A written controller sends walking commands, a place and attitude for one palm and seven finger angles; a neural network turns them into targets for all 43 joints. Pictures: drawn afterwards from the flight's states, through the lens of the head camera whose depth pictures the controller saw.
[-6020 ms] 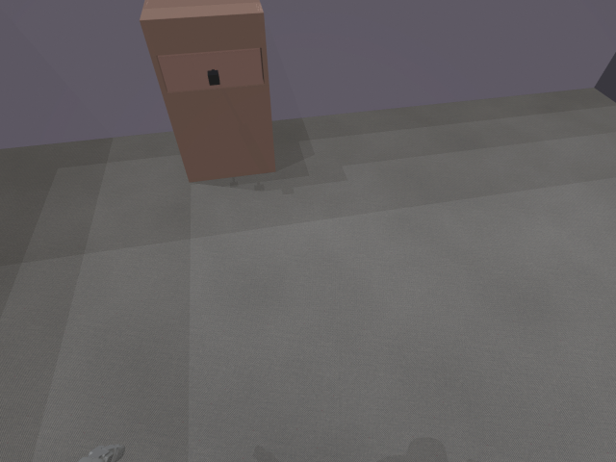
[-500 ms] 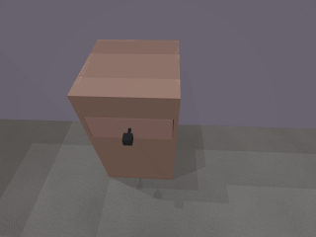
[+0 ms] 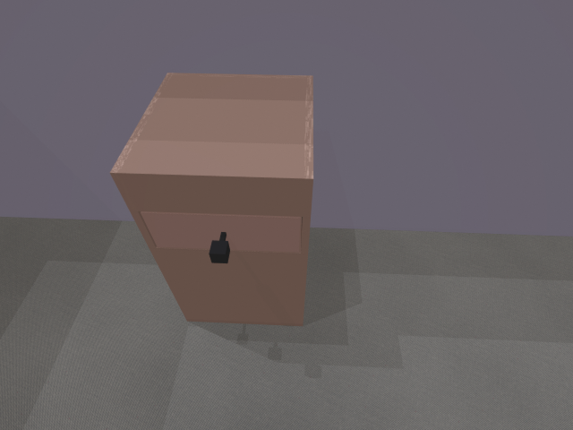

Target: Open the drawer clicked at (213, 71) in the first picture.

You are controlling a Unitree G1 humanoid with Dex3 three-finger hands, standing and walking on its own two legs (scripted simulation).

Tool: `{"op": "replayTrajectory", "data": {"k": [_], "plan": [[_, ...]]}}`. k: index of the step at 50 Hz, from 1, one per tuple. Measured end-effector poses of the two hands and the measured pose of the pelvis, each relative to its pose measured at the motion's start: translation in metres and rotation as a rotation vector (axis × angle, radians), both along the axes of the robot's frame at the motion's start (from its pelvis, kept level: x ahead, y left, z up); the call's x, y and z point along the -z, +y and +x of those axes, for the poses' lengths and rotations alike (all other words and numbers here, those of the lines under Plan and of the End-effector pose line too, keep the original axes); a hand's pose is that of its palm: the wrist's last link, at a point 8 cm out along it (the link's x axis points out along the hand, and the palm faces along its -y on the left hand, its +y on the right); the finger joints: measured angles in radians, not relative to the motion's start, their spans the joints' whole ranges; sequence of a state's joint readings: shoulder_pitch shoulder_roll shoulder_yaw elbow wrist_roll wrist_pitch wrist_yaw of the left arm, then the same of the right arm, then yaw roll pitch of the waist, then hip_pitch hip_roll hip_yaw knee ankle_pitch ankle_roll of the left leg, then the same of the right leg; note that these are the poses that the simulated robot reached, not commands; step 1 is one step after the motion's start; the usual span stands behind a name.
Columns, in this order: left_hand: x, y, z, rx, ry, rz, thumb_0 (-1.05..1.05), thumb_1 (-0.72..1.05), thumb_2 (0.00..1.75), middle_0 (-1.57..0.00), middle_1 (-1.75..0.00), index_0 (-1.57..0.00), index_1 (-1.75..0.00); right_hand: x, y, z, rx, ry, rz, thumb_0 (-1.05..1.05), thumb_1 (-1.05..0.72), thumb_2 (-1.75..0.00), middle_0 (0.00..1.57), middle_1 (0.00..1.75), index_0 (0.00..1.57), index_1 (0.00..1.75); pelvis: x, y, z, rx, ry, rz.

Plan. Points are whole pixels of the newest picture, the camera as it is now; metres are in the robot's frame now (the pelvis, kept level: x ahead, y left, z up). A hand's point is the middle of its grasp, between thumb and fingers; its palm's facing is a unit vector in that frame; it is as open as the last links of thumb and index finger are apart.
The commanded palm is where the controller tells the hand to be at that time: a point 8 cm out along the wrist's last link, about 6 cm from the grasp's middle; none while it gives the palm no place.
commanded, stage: look again from close up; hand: left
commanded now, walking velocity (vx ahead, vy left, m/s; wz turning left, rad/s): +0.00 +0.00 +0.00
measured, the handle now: (221, 245) +0.56 +0.20 -0.23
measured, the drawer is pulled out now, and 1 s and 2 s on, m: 0.00 0.00 0.00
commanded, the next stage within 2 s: raise the hand with hooked fingers in 0.62 s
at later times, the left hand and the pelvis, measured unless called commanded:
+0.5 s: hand out of the picture +0.02 +0.20 -0.18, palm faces +0.02 -0.98 -0.22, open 7.4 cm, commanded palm none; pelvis +0.01 +0.03 -0.01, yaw +0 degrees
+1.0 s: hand (132, 373) +0.20 +0.24 -0.05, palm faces -0.04 -0.30 -0.95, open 7.9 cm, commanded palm +0.15 +0.25 -0.04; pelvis -0.01 +0.02 -0.03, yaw -3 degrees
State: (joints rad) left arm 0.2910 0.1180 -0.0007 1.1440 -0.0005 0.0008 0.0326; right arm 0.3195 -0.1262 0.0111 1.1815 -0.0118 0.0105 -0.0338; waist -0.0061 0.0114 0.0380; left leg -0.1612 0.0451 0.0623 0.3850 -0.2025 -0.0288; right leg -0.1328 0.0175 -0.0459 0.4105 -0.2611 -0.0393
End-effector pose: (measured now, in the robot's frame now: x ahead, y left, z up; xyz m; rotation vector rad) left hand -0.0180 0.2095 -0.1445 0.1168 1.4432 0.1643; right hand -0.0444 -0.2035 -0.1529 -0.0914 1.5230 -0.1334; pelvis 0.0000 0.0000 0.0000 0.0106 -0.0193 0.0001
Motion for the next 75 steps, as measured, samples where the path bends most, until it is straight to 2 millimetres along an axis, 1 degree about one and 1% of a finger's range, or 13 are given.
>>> {"op": "replayTrajectory", "data": {"k": [8,17,26,37,38,41,45,48,51,55,60,66,75], "plan": [[0.003,-0.004,0.000,0.012,-0.016,0.002,0.00,0.91,0.89,-0.20,-0.30,-0.20,-0.30,0.004,0.001,0.021,-0.007,-0.055,0.004,0.00,-0.91,-0.90,0.20,0.30,0.20,0.30,0.004,0.002,0.001,0.002,0.016,-0.021],[0.007,0.024,0.019,0.026,-0.076,0.023,0.01,0.91,0.89,-0.20,-0.30,-0.20,-0.30,0.006,0.004,0.050,-0.032,-0.172,-0.034,0.01,-0.93,-0.90,0.20,0.30,0.20,0.30,0.010,0.019,0.007,0.001,0.005,-0.016],[0.003,0.045,0.037,0.042,-0.107,0.041,0.00,0.91,0.89,-0.20,-0.30,-0.20,-0.30,0.002,0.012,0.054,-0.052,-0.162,-0.034,0.01,-0.93,-0.90,0.20,0.30,0.20,0.30,0.008,0.028,0.011,0.006,0.006,-0.005],[0.005,0.043,0.033,0.037,-0.069,0.030,0.00,0.91,0.89,-0.20,-0.30,-0.20,-0.30,0.002,0.018,0.053,-0.051,-0.126,-0.030,0.00,-0.92,-0.90,0.20,0.30,0.20,0.30,0.007,0.031,0.015,0.007,0.008,-0.009],[0.000,0.043,0.042,0.085,-0.098,0.043,0.00,0.91,0.89,-0.20,-0.30,-0.20,-0.30,0.000,0.015,0.055,-0.049,-0.147,-0.042,0.01,-0.92,-0.90,0.20,0.30,0.20,0.30,0.007,0.031,0.014,0.012,0.013,-0.009],[-0.047,0.055,0.097,0.237,-0.401,0.226,0.02,0.91,0.89,-0.21,-0.31,-0.20,-0.31,-0.009,0.003,0.078,-0.033,-0.351,-0.098,0.02,-0.93,-0.90,0.20,0.30,0.20,0.30,0.010,0.030,0.011,0.021,0.035,0.015],[-0.116,0.058,0.169,0.541,-0.719,0.569,0.02,0.87,0.87,-0.21,-0.33,-0.20,-0.33,-0.015,-0.013,0.128,-0.077,-0.584,-0.120,0.01,-0.92,-0.90,0.20,0.30,0.20,0.30,0.018,0.028,-0.001,0.004,0.089,0.015],[-0.147,0.050,0.199,0.771,-0.854,0.844,0.01,0.81,0.85,-0.21,-0.37,-0.20,-0.36,-0.025,-0.023,0.171,-0.110,-0.713,-0.118,0.01,-0.92,-0.90,0.20,0.30,0.20,0.30,0.026,0.023,-0.010,0.029,0.140,0.019],[-0.148,0.034,0.201,0.934,-0.903,0.976,0.01,0.75,0.82,-0.21,-0.40,-0.20,-0.40,-0.037,-0.031,0.208,-0.148,-0.798,-0.110,0.01,-0.91,-0.90,0.20,0.30,0.20,0.30,0.035,0.016,-0.017,0.052,0.176,0.030],[-0.130,0.018,0.175,1.056,-0.900,1.014,0.00,0.66,0.79,-0.22,-0.46,-0.21,-0.46,-0.048,-0.033,0.244,-0.240,-0.846,-0.108,0.01,-0.91,-0.90,0.20,0.30,0.20,0.30,0.046,0.005,-0.023,0.047,0.208,0.041],[-0.122,0.024,0.150,1.062,-0.890,1.102,0.00,0.53,0.74,-0.24,-0.53,-0.24,-0.53,-0.039,-0.024,0.270,-0.340,-0.843,-0.100,0.00,-0.91,-0.90,0.20,0.30,0.20,0.30,0.060,-0.006,-0.027,0.007,0.227,0.031],[-0.144,0.039,0.175,0.988,-0.912,1.228,0.00,0.38,0.68,-0.26,-0.62,-0.26,-0.62,-0.013,-0.004,0.264,-0.335,-0.795,-0.028,0.00,-0.91,-0.90,0.20,0.30,0.20,0.30,0.067,-0.011,-0.028,-0.024,0.213,0.009],[-0.174,0.030,0.217,1.047,-0.879,1.118,0.00,0.18,0.59,-0.27,-0.76,-0.27,-0.76,-0.003,-0.001,0.206,-0.227,-0.618,0.012,0.01,-0.91,-0.90,0.20,0.30,0.20,0.30,0.041,-0.007,-0.017,0.001,0.174,0.019]]}}
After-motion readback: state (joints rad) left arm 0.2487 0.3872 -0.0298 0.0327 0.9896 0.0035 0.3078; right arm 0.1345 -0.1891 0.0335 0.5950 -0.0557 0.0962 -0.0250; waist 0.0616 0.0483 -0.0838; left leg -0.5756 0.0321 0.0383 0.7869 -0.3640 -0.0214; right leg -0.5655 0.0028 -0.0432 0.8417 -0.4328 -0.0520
